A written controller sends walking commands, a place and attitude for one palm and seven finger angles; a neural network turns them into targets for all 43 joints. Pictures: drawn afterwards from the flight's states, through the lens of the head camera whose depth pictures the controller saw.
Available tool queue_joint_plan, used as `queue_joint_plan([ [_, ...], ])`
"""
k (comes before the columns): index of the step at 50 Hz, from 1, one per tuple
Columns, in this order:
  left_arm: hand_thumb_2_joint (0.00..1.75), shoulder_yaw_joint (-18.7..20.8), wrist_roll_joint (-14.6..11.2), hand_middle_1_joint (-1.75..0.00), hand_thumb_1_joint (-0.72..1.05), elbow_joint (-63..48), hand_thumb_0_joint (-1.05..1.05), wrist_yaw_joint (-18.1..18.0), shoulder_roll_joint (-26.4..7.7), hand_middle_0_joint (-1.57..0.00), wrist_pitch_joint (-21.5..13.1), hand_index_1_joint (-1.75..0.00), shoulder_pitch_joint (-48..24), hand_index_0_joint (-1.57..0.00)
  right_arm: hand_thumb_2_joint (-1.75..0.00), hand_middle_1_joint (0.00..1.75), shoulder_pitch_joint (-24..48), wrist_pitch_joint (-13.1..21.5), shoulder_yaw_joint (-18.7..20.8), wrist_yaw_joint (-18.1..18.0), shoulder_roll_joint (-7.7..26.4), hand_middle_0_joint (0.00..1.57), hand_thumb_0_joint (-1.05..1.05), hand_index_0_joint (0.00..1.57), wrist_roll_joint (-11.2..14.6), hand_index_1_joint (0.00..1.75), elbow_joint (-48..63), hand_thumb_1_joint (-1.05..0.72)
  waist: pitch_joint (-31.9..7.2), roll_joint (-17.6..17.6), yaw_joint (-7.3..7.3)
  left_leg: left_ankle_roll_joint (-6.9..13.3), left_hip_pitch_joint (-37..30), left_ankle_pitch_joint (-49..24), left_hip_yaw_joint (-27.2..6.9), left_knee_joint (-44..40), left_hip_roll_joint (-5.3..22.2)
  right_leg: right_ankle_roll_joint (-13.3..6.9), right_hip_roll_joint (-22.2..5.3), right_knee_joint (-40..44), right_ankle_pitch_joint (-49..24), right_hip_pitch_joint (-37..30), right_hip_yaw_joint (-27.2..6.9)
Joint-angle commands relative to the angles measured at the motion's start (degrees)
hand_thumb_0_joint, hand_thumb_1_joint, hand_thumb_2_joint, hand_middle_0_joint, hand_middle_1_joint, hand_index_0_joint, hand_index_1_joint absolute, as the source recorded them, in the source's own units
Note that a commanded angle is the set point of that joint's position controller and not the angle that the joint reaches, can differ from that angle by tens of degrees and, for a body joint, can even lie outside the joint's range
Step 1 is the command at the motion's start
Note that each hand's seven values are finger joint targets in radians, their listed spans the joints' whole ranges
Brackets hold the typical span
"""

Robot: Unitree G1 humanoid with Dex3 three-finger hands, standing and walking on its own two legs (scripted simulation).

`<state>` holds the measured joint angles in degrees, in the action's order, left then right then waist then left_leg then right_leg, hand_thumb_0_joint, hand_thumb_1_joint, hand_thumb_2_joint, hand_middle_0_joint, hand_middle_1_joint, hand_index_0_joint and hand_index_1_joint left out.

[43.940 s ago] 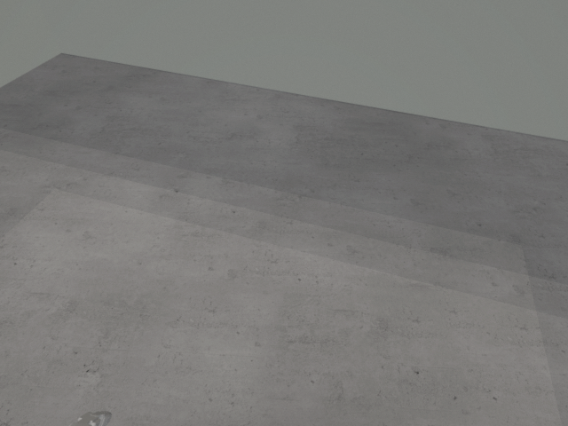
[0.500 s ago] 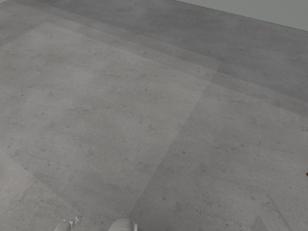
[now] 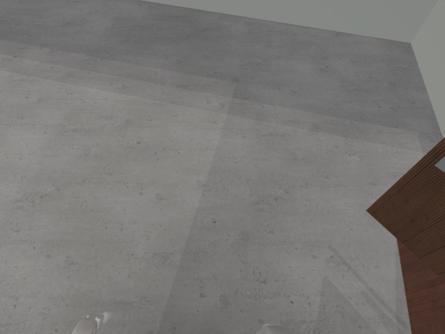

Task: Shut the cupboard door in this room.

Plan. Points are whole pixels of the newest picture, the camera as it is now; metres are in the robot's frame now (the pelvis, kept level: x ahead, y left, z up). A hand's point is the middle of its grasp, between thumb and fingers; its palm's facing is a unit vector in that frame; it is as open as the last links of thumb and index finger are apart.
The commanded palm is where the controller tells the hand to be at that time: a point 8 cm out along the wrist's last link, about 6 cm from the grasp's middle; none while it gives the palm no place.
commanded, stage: turn to face it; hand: left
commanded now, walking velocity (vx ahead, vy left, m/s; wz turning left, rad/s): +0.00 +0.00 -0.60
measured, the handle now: out of the picture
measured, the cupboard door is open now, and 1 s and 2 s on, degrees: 49 49 49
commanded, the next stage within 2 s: take the last steps up to it in 1.38 s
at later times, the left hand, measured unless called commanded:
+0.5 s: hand (144, 309) +0.18 +0.17 -0.18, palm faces -0.26 -0.94 -0.21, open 7.4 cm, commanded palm none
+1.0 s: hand (194, 276) +0.25 +0.07 -0.16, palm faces -0.53 -0.80 -0.26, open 7.4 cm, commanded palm none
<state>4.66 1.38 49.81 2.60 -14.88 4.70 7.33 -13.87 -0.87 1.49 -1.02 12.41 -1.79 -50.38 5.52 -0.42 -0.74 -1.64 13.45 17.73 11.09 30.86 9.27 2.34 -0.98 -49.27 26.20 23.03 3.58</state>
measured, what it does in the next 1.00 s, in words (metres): steps on the spot, turning right: right foot, then left foot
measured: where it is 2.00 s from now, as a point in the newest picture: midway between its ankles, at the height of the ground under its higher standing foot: outside the picture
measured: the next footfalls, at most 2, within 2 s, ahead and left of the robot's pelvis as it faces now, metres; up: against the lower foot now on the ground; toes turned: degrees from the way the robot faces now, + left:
right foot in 0.08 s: +0.03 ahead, -0.13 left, +0.00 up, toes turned -7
left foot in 0.42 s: +0.11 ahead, +0.10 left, +0.00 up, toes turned -10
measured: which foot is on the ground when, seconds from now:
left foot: down 0.00-0.08, up 0.10-0.40, down 0.42-0.74, up 0.76-1.00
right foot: up 0.00-0.06, down 0.08-0.42, up 0.44-0.72, down 0.74-1.00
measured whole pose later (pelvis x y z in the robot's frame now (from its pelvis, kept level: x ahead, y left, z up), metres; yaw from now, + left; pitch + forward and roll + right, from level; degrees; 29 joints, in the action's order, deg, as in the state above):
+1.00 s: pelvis +0.06 -0.06 +0.00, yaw -33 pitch +2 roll +1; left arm 2.7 1.5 51.5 0.3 -12.8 1.8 10.4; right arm -8.9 -3.0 2.6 -0.9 15.0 -0.6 -50.2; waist 4.6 -0.6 -0.1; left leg -5.4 27.9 23.6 1.7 55.5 3.8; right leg -2.4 2.1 -28.6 15.6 15.1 -2.4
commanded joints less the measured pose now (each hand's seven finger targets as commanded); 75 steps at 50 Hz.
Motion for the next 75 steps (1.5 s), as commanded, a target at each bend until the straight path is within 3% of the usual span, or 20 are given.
queue_joint_plan([
  [1, 0.9, 0.7, -0.3, -0.3, 0.9, -4.5, 0.0, -0.1, -3.2, -0.2, -2.2, -0.3, 1.9, -0.2, -0.9, 0.3, -0.5, 0.3, 4.2, -0.5, 13.5, 0.2, 0.0, 0.2, 0.2, 0.3, 2.5, -0.9, -8.8, -11.0, 0.81, 5.0, -4.6, -24.8, -4.4, -0.4, 10.4, -1.6, 1.6, 17.3, -10.2, -9.1, 3.4],
  [3, 0.9, 2.1, 0.4, -0.3, 0.9, -2.3, 0.0, -1.2, -11.4, -0.2, -3.4, -0.3, 8.9, -0.2, -0.9, 0.3, 0.7, 0.0, 3.6, 0.2, 9.0, 0.2, 0.0, 0.2, 1.2, 0.3, 4.4, -0.9, -10.4, 9.2, 4.27, -1.4, 12.3, -1.6, 1.6, 17.6, 1.8, -7.3, -12.1, 28.9, -28.8, -25.7, -14.8],
  [5, 0.9, 2.9, -0.3, -0.3, 0.9, -1.5, 0.0, -2.8, -14.7, -0.2, -3.5, -0.3, 11.0, -0.2, -0.9, 0.3, 7.0, -1.1, 2.4, -0.5, 7.2, 0.2, 0.0, 0.2, 1.1, 0.3, 7.3, -0.9, -7.3, 13.4, 5.88, -2.3, 24.0, 18.2, -9.9, 35.2, -3.4, -15.7, -20.7, 30.0, -42.1, -20.9, -27.1],
  [10, 0.9, 1.6, 0.0, -0.3, 0.9, -4.1, 0.0, -3.2, -9.7, -0.2, -3.6, -0.3, 0.7, -0.2, -0.9, 0.3, 2.7, -0.9, 2.3, 0.0, 6.7, 0.2, 0.0, 0.2, 0.9, 0.3, 3.8, -0.9, -9.6, 8.5, 0.14, -3.6, 16.8, 6.3, -9.8, 30.0, -3.7, -12.8, -11.8, 26.9, -37.3, -15.3, -16.0],
  [18, 0.9, 2.2, -0.2, -0.3, 0.9, -3.2, 0.0, -2.9, -10.0, -0.2, -2.9, -0.3, 0.1, -0.2, -0.9, 0.3, -1.1, 0.3, 2.2, -0.6, 6.3, 0.2, 0.0, 0.2, 1.6, 0.3, 3.4, -0.9, -10.4, 8.2, -1.17, -2.8, 2.2, -3.4, -8.4, -0.8, -7.6, -9.4, -8.5, 20.6, -35.6, -11.0, -20.8],
  [19, 0.9, 1.9, -0.7, -0.3, 0.9, -3.7, 0.0, -2.8, -8.5, -0.2, -2.6, -0.3, 0.2, -0.2, -0.9, 0.3, -2.9, 0.8, 2.4, -0.8, 8.1, 0.2, 0.0, 0.2, 1.3, 0.3, 2.8, -0.9, -10.9, 4.0, -1.95, -1.9, -5.3, -8.4, -10.0, -7.9, -5.0, -6.8, -5.4, 17.2, -30.3, -5.5, -18.8],
  [21, 0.9, 0.9, -0.9, -0.3, 0.9, -5.6, 0.0, -2.0, -4.2, -0.2, -2.4, -0.3, 2.7, -0.2, -0.9, 0.3, -5.4, 1.0, 3.7, -1.1, 16.2, 0.2, 0.0, 0.2, 0.1, 0.3, 3.7, -0.9, -11.4, -17.2, -2.15, 9.9, -11.4, -22.8, -30.8, -13.2, 18.5, -1.3, 4.3, -6.3, 10.8, 8.4, -5.5],
  [22, 0.9, 1.1, -0.2, -0.3, 0.9, -5.3, 0.0, -1.9, -5.3, -0.2, -2.2, -0.3, 1.2, -0.2, -0.9, 0.3, -4.5, 1.2, 3.3, -1.5, 15.2, 0.2, 0.0, 0.2, -0.2, 0.3, 3.5, -0.9, -10.1, -13.7, -2.39, 11.4, -8.7, -25.2, -29.9, -13.0, 18.7, -0.7, 2.3, -15.4, 9.8, 9.4, -7.4],
  [26, 0.9, 1.1, -0.5, -0.3, 0.9, -4.6, 0.0, -0.5, -3.7, -0.2, -1.7, -0.3, -0.2, -0.2, -0.9, 0.3, 0.5, 1.2, 2.7, -1.5, 11.4, 0.2, 0.0, 0.2, -0.3, 0.3, 4.9, -0.9, -7.6, -9.6, -0.15, 9.4, -9.3, -36.1, -13.5, -8.1, 11.0, 0.8, -0.8, -15.0, 3.6, 9.4, -3.6],
  [35, 0.9, 0.9, -0.3, -0.3, 0.9, -3.6, 0.0, -0.2, -4.1, -0.2, -2.5, -0.3, 3.8, -0.2, -0.9, 0.3, 1.6, 0.1, 4.2, -0.4, 13.8, 0.2, 0.0, 0.2, 0.3, 0.3, 3.4, -0.9, -9.1, -10.4, 1.99, 3.8, -2.7, -24.6, -3.3, 2.6, 9.5, -2.0, 1.5, 19.1, -13.1, -12.1, 3.2],
  [37, 0.9, 2.8, 0.4, -0.3, 0.9, -1.2, 0.0, -1.6, -14.3, -0.2, -4.0, -0.3, 11.7, -0.2, -0.9, 0.3, 4.6, 0.1, 2.7, 0.2, 7.1, 0.2, 0.0, 0.2, 1.2, 0.3, 7.0, -0.9, -10.6, 18.6, 6.09, -2.8, 20.4, 16.5, 1.0, 25.4, -3.6, -10.9, -18.4, 28.7, -42.0, -28.6, -24.8],
  [38, 0.9, 2.8, -0.6, -0.3, 0.9, -0.7, 0.0, -2.4, -16.0, -0.2, -3.7, -0.3, 14.1, -0.2, -0.9, 0.3, 7.0, -0.8, 2.2, -0.4, 8.6, 0.2, 0.0, 0.2, 1.2, 0.3, 8.4, -0.9, -9.6, 14.1, 7.21, -3.0, 21.7, 21.1, -7.5, 34.1, -4.1, -15.8, -23.5, 28.6, -50.2, -22.8, -28.8],
  [43, 0.9, 1.4, -0.3, -0.3, 0.9, -3.2, 0.0, -3.4, -9.3, -0.2, -4.0, -0.3, 2.8, -0.2, -0.9, 0.3, 4.4, -0.7, 2.1, -0.2, 7.5, 0.2, 0.0, 0.2, 1.0, 0.3, 4.2, -0.9, -11.1, 8.0, 1.03, -3.8, 19.2, 6.8, -11.1, 33.5, -3.0, -13.4, -12.6, 25.8, -44.7, -19.4, -16.4],
  [54, 0.9, 1.9, -0.3, -0.3, 0.9, -2.2, 0.0, -3.0, -10.1, -0.2, -3.3, -0.3, 1.7, -0.2, -0.9, 0.3, 0.5, 0.1, 2.0, -0.6, 6.5, 0.2, 0.0, 0.2, 1.5, 0.3, 3.4, -0.9, -9.0, 7.6, -1.07, -2.6, 1.6, -3.6, -9.0, 0.1, -7.9, -10.1, -8.7, 22.2, -35.5, -9.3, -21.7],
  [57, 0.9, 0.5, -1.0, -0.3, 0.9, -3.9, 0.0, -2.3, -3.9, -0.2, -2.8, -0.3, 4.6, -0.2, -0.9, 0.3, -3.9, 0.9, 3.4, -1.1, 15.8, 0.2, 0.0, 0.2, 0.2, 0.3, 3.2, -0.9, -10.9, -16.9, -1.66, 9.7, -11.8, -22.4, -30.4, -12.8, 16.7, -1.8, 4.8, -1.5, 8.1, 7.4, -6.2],
  [60, 0.9, 1.1, -0.3, -0.3, 0.9, -3.2, 0.0, -1.7, -5.1, -0.2, -2.7, -0.3, 2.1, -0.2, -0.9, 0.3, -0.7, 1.2, 2.5, -1.5, 12.6, 0.2, 0.0, 0.2, -0.3, 0.3, 3.8, -0.9, -7.5, -10.7, -0.47, 12.5, -5.8, -30.6, -24.5, -11.0, 14.0, -0.6, 0.7, -17.9, 6.8, 8.5, -6.7],
  [70, 0.9, 0.0, -0.3, -0.3, 0.9, -0.3, 0.0, -1.3, -2.9, -0.2, -2.7, -0.3, 6.3, -0.2, -0.9, 0.3, 0.0, 0.0, 3.3, -0.7, 12.0, 0.2, 0.0, 0.2, 0.5, 0.3, 0.4, -0.9, -8.4, -9.0, 1.82, 5.4, 0.5, -20.7, -9.3, -2.0, 6.6, -2.0, 1.7, 21.3, -14.3, -14.5, 1.0],
  [72, 0.9, 1.5, 0.5, -0.3, 0.9, 1.2, 0.0, -2.4, -11.3, -0.2, -3.9, -0.3, 9.8, -0.2, -0.9, 0.3, 1.7, -0.1, 2.4, -0.1, 5.8, 0.2, 0.0, 0.2, 1.3, 0.3, 2.5, -0.9, -7.5, 14.2, 3.32, -1.4, 17.1, 10.5, -1.1, 13.9, -5.0, -9.3, -16.9, 31.3, -29.3, -23.1, -23.1],
  [73, 0.9, 1.4, -0.1, -0.3, 0.9, 1.3, 0.0, -2.7, -13.1, -0.2, -3.9, -0.3, 11.5, -0.2, -0.9, 0.3, 4.1, -0.9, 1.9, -0.2, 6.2, 0.2, 0.0, 0.2, 1.2, 0.3, 3.4, -0.9, -6.6, 11.4, 5.32, -1.4, 16.1, 18.5, -6.7, 23.3, -5.4, -14.9, -22.2, 32.7, -32.2, -16.6, -25.4],
  [75, 0.9, 1.2, 0.3, -0.3, 0.9, 1.5, 0.0, -3.5, -10.1, -0.2, -4.0, -0.3, 6.9, -0.2, -0.9, 0.3, 2.7, -1.1, 2.1, -0.7, 6.3, 0.2, 0.0, 0.2, 1.1, 0.3, 1.2, -0.9, -6.1, 15.1, 2.71, -1.1, 19.9, 15.0, -10.8, 31.7, -5.0, -16.4, -17.8, 31.7, -31.4, -16.5, -23.8],
])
